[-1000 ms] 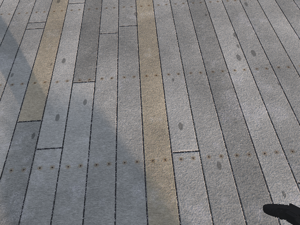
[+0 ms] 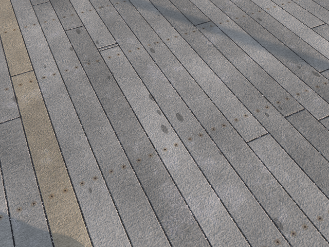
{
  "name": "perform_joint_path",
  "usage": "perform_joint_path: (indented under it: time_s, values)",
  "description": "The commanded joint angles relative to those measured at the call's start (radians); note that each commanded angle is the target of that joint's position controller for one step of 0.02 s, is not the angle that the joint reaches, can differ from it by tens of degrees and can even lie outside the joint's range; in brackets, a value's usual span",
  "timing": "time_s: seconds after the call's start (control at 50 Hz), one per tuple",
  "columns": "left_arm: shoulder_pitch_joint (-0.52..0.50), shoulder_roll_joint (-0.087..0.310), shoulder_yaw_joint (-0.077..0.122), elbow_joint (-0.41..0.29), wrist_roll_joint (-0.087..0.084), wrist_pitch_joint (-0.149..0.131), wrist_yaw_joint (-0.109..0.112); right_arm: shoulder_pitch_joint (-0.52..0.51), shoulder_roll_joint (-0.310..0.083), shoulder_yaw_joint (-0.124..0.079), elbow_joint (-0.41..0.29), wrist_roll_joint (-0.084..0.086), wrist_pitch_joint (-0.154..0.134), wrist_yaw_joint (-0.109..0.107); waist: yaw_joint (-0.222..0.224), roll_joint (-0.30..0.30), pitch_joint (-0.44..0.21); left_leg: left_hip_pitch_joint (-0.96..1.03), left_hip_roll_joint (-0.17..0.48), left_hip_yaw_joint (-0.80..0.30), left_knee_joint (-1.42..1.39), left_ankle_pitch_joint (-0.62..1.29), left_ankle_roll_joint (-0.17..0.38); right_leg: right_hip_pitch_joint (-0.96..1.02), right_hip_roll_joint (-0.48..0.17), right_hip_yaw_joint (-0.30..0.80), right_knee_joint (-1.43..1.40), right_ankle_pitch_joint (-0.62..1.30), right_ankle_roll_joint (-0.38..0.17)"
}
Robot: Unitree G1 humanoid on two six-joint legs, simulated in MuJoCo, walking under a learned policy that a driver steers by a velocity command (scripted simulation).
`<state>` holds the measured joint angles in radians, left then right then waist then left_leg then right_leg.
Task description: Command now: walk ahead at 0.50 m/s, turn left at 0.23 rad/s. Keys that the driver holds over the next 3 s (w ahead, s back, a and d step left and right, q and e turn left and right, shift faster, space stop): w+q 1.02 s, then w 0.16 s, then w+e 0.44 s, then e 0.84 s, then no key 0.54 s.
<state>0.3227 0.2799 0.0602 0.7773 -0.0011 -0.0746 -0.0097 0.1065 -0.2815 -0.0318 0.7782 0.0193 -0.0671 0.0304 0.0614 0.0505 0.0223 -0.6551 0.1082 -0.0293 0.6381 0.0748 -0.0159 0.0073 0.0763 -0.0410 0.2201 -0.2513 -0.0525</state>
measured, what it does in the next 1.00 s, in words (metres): walks ahead, turning left: left foot, then right foot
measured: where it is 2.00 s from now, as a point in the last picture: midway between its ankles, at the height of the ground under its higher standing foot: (95, 133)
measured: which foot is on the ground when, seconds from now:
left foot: up 0.00-0.12, down 0.14-0.64, up 0.66-1.00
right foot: down 0.00-0.16, up 0.18-0.60, down 0.62-1.00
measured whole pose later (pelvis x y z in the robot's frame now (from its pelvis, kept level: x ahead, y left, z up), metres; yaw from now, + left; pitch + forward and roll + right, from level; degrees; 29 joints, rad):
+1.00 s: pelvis +0.55 +0.12 +0.00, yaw +34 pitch +1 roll -2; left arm 0.33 0.29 0.07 0.84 0.00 -0.08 0.00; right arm 0.15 -0.30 -0.07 0.63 0.02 -0.02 0.03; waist 0.09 0.04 0.04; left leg -0.69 0.10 -0.04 0.77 -0.02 0.00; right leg 0.01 0.02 -0.17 0.25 -0.28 0.00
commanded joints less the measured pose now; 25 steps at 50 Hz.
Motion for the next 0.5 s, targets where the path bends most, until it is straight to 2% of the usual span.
perform_joint_path:
  time_s: [0.02,0.06,0.08,0.1,0.12,0.14,0.16,0.18,0.2,0.22,0.24,0.26,0.28,0.3,0.32,0.34,0.36,0.42,0.46,0.5]
  values:
    - [0.028,0.169,0.048,-0.013,-0.005,-0.005,0.008,-0.126,-0.074,-0.014,-0.103,0.007,-0.014,0.017,0.022,-0.100,0.057,-0.017,-0.018,-0.006,-0.054,-0.017,0.037,0.008,-0.320,0.068,-0.058,0.263,-0.139]
    - [0.018,0.175,0.052,-0.003,-0.010,0.005,0.014,-0.120,-0.087,-0.019,-0.114,0.001,-0.014,0.028,0.007,-0.106,0.050,-0.013,-0.037,0.010,-0.072,-0.102,0.068,0.075,-0.340,0.046,-0.006,0.371,-0.112]
    - [0.003,0.184,0.055,-0.003,-0.011,0.011,0.018,-0.093,-0.095,-0.024,-0.115,-0.002,-0.013,0.031,-0.013,-0.121,0.028,0.036,-0.061,0.036,-0.076,-0.154,0.085,0.092,-0.338,0.028,0.049,0.517,-0.097]
    - [-0.013,0.195,0.057,-0.007,-0.010,0.018,0.023,-0.032,-0.116,-0.036,-0.105,-0.005,-0.010,0.030,-0.048,-0.134,-0.020,0.130,-0.097,0.072,-0.076,-0.189,0.104,0.098,-0.326,0.005,0.140,0.705,-0.078]
    - [-0.030,0.193,0.054,-0.014,-0.007,0.028,0.031,0.096,-0.151,-0.060,-0.073,-0.007,-0.007,0.026,-0.118,-0.119,-0.097,0.307,-0.145,0.107,-0.101,-0.172,0.130,0.062,-0.288,-0.043,0.320,0.839,-0.048]
    - [-0.011,0.169,0.042,-0.032,0.006,0.031,0.043,0.251,-0.219,-0.090,-0.041,-0.003,-0.003,0.016,-0.177,-0.056,-0.198,0.580,-0.092,-0.013,-0.092,-0.132,0.177,-0.113,-0.244,-0.076,0.580,0.705,-0.004]
    - [0.095,0.065,0.004,-0.075,0.023,0.008,0.030,0.320,-0.325,-0.115,-0.041,0.000,-0.002,0.011,-0.125,0.193,-0.318,0.956,0.157,-0.543,-0.163,-0.324,0.371,-0.558,-0.061,-0.060,0.981,0.096,0.077]
    - [0.048,0.092,0.002,-0.059,0.013,-0.025,0.016,0.340,-0.243,-0.090,-0.048,0.008,-0.005,0.014,-0.162,0.153,-0.396,1.053,0.209,-0.797,-0.319,-0.441,0.392,-0.716,-0.012,0.125,1.100,-0.307,0.067]
    - [-0.038,0.150,0.016,-0.087,-0.026,-0.047,0.001,0.302,-0.198,-0.075,-0.053,0.000,-0.006,0.011,-0.174,0.101,-0.272,0.972,0.190,-0.664,-0.338,-0.455,0.339,-0.802,-0.072,0.160,1.134,-0.248,0.044]
    - [-0.112,0.145,0.013,-0.102,-0.023,-0.058,0.002,0.242,-0.176,-0.068,-0.066,-0.003,-0.005,0.009,-0.156,-0.005,-0.163,0.820,0.144,-0.532,-0.345,-0.376,0.294,-0.786,-0.117,0.138,1.067,-0.167,0.026]
    - [-0.139,0.144,0.015,-0.110,0.005,-0.064,0.010,0.211,-0.168,-0.065,-0.075,-0.006,-0.007,0.008,-0.130,-0.024,-0.095,0.680,0.114,-0.436,-0.335,-0.140,0.283,-0.737,-0.141,0.129,0.986,-0.127,0.029]
    - [-0.108,0.143,0.022,-0.114,0.010,-0.058,0.014,0.165,-0.152,-0.058,-0.091,-0.016,-0.005,0.003,-0.076,0.006,-0.099,0.610,0.098,-0.404,-0.360,-0.114,0.292,-0.681,-0.168,0.137,0.930,-0.085,0.040]
    - [-0.113,0.143,0.025,-0.106,0.017,-0.044,0.017,0.138,-0.118,-0.050,-0.105,-0.015,-0.003,0.003,-0.067,-0.012,-0.079,0.548,0.051,-0.369,-0.399,-0.122,0.271,-0.633,-0.176,0.134,0.895,-0.051,0.043]
    - [-0.084,0.125,0.023,-0.110,0.012,-0.033,0.018,0.128,-0.148,-0.058,-0.113,-0.020,-0.004,-0.005,-0.045,0.039,-0.087,0.506,0.063,-0.365,-0.409,-0.090,0.298,-0.617,-0.171,0.128,0.870,-0.043,0.061]
    - [-0.079,0.119,0.020,-0.107,0.013,-0.022,0.020,0.129,-0.149,-0.059,-0.116,-0.012,-0.007,-0.009,-0.045,0.034,-0.070,0.472,0.058,-0.342,-0.420,-0.044,0.311,-0.617,-0.174,0.120,0.836,-0.044,0.083]
    - [-0.101,0.118,0.020,-0.114,0.019,-0.018,0.021,0.145,-0.149,-0.060,-0.113,-0.006,-0.008,-0.016,-0.051,0.016,-0.052,0.450,0.040,-0.301,-0.422,-0.005,0.304,-0.622,-0.168,0.113,0.777,-0.005,0.098]
    - [-0.140,0.099,0.014,-0.125,0.018,-0.017,0.023,0.155,-0.169,-0.066,-0.108,-0.008,-0.006,-0.025,-0.056,0.010,-0.042,0.429,0.028,-0.282,-0.429,-0.033,0.293,-0.624,-0.159,0.105,0.703,0.050,0.110]
    - [-0.259,0.067,0.002,-0.152,0.015,-0.025,0.018,0.201,-0.176,-0.070,-0.094,0.001,0.002,-0.040,-0.105,0.019,-0.027,0.405,-0.017,-0.244,-0.417,-0.082,0.245,-0.579,-0.122,0.105,0.475,0.249,0.127]
    - [-0.320,0.064,-0.002,-0.165,0.005,-0.033,0.008,0.228,-0.183,-0.074,-0.085,0.004,0.010,-0.047,-0.129,0.031,-0.024,0.398,-0.018,-0.258,-0.405,-0.135,0.231,-0.524,-0.091,0.098,0.372,0.327,0.129]
    - [-0.359,0.081,0.003,-0.177,-0.004,-0.042,0.000,0.258,-0.178,-0.074,-0.072,0.009,0.018,-0.050,-0.140,0.035,-0.018,0.429,-0.002,-0.304,-0.373,-0.166,0.225,-0.499,-0.076,0.115,0.317,0.331,0.122]
Next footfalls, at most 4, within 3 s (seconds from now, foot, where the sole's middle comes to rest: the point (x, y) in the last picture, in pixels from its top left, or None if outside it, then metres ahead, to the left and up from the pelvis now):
0.14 left None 0.26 0.14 -0.78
0.62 right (184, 227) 0.56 0.00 -0.78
1.14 left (99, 197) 0.68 0.37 -0.78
1.68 right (118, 129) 1.06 0.35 -0.78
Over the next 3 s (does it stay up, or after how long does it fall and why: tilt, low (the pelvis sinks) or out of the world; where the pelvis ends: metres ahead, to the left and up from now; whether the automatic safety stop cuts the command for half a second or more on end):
stays up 1.04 0.41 -0.01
